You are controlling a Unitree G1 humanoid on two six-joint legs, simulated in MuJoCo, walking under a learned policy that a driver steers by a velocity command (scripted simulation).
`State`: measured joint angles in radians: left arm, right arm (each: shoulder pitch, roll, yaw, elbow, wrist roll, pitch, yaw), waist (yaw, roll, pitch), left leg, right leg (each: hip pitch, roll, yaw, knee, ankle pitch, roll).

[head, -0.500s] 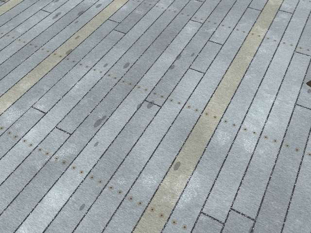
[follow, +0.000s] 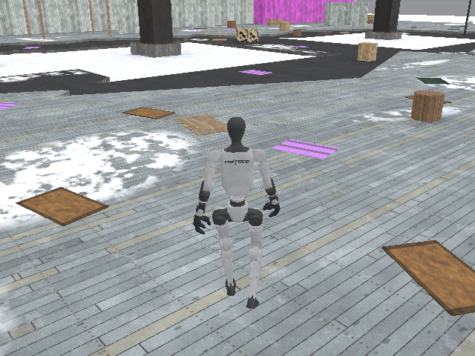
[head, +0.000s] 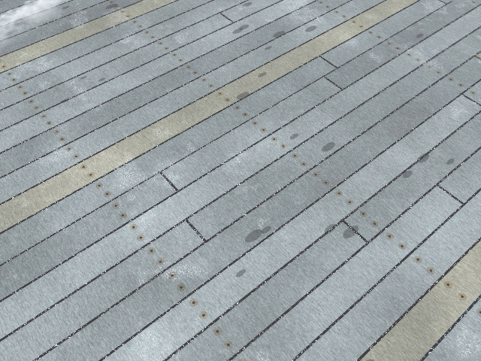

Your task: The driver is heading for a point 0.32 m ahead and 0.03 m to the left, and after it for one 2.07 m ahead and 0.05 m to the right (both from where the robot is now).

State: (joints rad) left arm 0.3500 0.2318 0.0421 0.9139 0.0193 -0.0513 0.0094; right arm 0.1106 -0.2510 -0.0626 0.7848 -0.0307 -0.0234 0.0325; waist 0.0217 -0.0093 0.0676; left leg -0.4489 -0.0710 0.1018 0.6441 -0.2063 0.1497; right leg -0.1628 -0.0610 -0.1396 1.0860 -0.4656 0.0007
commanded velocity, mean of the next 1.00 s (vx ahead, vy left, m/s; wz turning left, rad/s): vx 0.20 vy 0.00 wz -0.01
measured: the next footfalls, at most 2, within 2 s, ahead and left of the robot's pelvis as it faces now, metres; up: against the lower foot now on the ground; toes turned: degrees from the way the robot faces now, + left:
right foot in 0.44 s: +0.40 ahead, -0.06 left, +0.00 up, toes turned +11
left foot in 0.92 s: +0.30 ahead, +0.10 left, +0.00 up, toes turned -8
